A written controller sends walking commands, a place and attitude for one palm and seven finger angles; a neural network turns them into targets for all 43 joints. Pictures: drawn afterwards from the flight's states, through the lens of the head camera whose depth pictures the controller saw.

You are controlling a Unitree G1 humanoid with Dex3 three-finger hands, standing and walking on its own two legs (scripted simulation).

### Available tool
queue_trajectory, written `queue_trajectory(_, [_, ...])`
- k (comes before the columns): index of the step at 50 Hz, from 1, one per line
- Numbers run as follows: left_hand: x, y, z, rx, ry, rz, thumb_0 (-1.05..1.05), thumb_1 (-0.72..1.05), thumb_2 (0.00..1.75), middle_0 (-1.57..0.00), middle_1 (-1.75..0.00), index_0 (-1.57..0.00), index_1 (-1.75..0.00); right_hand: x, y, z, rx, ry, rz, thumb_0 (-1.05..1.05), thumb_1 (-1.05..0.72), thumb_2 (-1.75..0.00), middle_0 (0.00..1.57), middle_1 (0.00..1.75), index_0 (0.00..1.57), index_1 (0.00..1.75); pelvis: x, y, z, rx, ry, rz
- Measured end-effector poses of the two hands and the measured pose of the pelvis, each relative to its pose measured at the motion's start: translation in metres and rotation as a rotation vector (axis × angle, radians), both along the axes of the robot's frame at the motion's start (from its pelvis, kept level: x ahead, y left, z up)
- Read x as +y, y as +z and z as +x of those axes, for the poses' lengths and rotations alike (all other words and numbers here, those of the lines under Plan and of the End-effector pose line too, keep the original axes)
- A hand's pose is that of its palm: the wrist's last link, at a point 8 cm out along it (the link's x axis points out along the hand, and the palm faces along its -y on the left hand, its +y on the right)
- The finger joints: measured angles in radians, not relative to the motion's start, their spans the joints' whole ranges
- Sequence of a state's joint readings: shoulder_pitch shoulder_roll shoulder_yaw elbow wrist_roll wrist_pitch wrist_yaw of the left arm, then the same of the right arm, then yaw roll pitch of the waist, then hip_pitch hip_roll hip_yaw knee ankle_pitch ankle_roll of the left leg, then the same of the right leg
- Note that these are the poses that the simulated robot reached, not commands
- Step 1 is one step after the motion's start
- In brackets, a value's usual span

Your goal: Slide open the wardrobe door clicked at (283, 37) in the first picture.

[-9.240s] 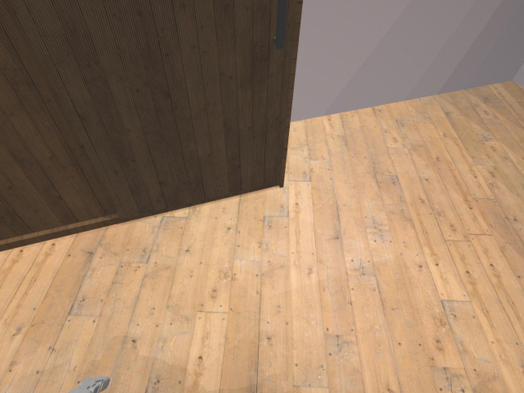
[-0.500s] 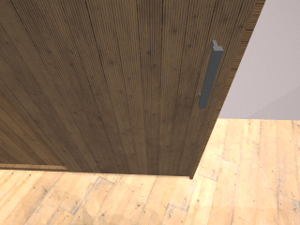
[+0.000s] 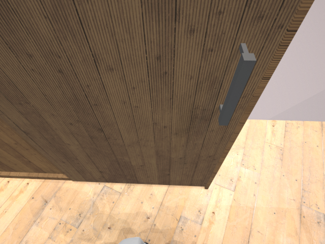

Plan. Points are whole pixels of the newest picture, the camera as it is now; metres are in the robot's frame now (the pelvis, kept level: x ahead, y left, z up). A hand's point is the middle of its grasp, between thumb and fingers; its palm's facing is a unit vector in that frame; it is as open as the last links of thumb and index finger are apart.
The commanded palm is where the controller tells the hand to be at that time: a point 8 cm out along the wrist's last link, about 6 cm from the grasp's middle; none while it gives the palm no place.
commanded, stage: come to a stop and stand still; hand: right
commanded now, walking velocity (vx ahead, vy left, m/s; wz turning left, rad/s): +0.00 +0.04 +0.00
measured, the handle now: (232, 89) +0.45 -0.13 +0.12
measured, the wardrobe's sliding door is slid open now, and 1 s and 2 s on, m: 0.00 0.00 0.00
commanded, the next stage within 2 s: look again from close up in 1.10 s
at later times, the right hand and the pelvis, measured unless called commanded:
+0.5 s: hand out of the picture -0.01 -0.19 -0.16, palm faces +0.00 +0.97 -0.25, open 7.4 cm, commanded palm none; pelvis -0.02 -0.01 +0.00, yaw +1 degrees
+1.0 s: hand out of the picture -0.04 -0.18 -0.17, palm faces -0.02 +0.99 -0.17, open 7.4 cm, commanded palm none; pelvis -0.05 -0.02 +0.01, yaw +1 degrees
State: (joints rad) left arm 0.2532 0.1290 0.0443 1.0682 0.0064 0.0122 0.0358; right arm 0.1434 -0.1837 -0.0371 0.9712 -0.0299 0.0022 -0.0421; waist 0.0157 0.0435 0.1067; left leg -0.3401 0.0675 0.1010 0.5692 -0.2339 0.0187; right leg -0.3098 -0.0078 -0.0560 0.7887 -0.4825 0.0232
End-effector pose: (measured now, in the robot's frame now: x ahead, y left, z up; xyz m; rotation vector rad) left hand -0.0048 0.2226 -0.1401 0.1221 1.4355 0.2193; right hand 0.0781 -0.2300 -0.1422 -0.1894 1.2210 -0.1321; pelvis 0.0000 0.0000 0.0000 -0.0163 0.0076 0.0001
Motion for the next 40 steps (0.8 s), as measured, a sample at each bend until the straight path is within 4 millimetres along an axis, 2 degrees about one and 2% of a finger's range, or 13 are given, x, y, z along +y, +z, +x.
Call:
queue_trajectory(4, [-0.005,0.003,0.037,-0.140,-0.041,0.038,0.00,0.91,0.90,-0.20,-0.30,-0.20,-0.30,-0.005,-0.012,-0.003,-0.003,-0.023,0.046,0.00,-0.92,-0.90,0.20,0.30,0.20,0.30,-0.013,-0.007,-0.003,-0.012,0.013,0.020])
queue_trajectory(8, [-0.012,0.014,0.059,-0.191,-0.091,0.047,0.00,0.92,0.90,-0.20,-0.30,-0.20,-0.30,-0.012,-0.007,-0.011,0.009,-0.047,0.050,0.00,-0.93,-0.90,0.20,0.30,0.20,0.30,-0.016,0.000,-0.002,-0.010,0.011,0.013])
queue_trajectory(13, [-0.017,0.013,0.076,-0.224,-0.127,0.012,0.00,0.92,0.90,-0.20,-0.30,-0.20,-0.30,-0.014,0.001,-0.033,0.034,-0.066,0.027,0.00,-0.93,-0.90,0.20,0.30,0.20,0.30,-0.015,0.004,-0.003,0.002,0.009,0.001])
queue_trajectory(17, [-0.017,0.008,0.077,-0.243,-0.101,-0.023,0.00,0.91,0.90,-0.20,-0.30,-0.20,-0.30,-0.010,0.007,-0.058,0.087,-0.047,0.005,0.00,-0.93,-0.90,0.20,0.30,0.20,0.30,-0.012,0.005,-0.007,-0.008,0.020,0.008])
queue_trajectory(21, [-0.013,0.002,0.068,-0.275,-0.090,-0.038,0.00,0.91,0.90,-0.20,-0.30,-0.20,-0.30,-0.009,0.012,-0.081,0.121,-0.027,-0.026,0.00,-0.92,-0.90,0.20,0.30,0.20,0.30,-0.013,0.003,-0.014,-0.014,0.029,0.018])
queue_trajectory(25, [-0.009,-0.001,0.047,-0.265,-0.080,-0.036,0.00,0.91,0.90,-0.20,-0.30,-0.20,-0.30,-0.010,0.012,-0.095,0.109,-0.030,-0.035,0.01,-0.91,-0.90,0.20,0.30,0.20,0.30,-0.012,0.001,-0.021,-0.037,0.024,0.012])
queue_trajectory(33, [0.000,0.001,-0.011,-0.171,-0.066,-0.018,0.00,0.91,0.90,-0.20,-0.30,-0.20,-0.30,-0.007,0.010,-0.103,0.072,-0.008,-0.009,0.01,-0.91,-0.90,0.20,0.30,0.20,0.30,-0.010,0.003,-0.036,-0.047,0.021,0.010])
queue_trajectory(40, [-0.003,0.004,-0.059,-0.073,-0.039,-0.009,0.01,0.91,0.90,-0.20,-0.30,-0.20,-0.30,-0.006,0.006,-0.106,0.069,0.005,0.017,0.01,-0.91,-0.90,0.20,0.30,0.20,0.30,-0.012,0.005,-0.043,-0.039,0.020,0.014])
